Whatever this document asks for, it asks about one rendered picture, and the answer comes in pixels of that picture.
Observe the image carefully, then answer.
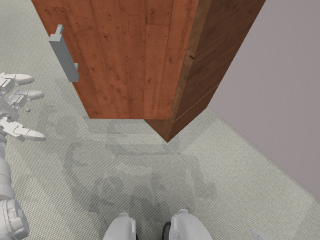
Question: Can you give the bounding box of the robot right thigh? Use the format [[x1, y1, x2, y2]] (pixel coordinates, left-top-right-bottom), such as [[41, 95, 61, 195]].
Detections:
[[171, 213, 213, 240]]

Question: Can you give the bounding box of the left robot upper arm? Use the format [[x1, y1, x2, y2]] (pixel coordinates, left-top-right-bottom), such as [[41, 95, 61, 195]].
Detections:
[[0, 199, 30, 240]]

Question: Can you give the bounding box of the robot left hand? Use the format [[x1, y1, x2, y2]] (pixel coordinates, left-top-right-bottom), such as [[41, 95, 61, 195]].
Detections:
[[0, 72, 47, 142]]

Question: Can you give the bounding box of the cupboard door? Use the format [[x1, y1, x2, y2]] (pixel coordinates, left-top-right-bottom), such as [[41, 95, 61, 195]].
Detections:
[[31, 0, 199, 120]]

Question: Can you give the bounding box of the left robot forearm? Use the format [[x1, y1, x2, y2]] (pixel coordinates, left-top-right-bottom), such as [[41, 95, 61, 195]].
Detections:
[[0, 134, 16, 201]]

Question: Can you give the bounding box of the left robot shin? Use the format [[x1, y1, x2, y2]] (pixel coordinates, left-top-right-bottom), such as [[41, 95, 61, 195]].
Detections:
[[118, 213, 129, 217]]

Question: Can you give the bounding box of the handle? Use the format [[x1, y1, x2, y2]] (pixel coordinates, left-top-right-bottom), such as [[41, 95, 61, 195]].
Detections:
[[48, 24, 79, 82]]

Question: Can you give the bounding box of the robot right hand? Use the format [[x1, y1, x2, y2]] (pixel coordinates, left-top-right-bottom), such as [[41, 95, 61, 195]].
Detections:
[[250, 228, 272, 240]]

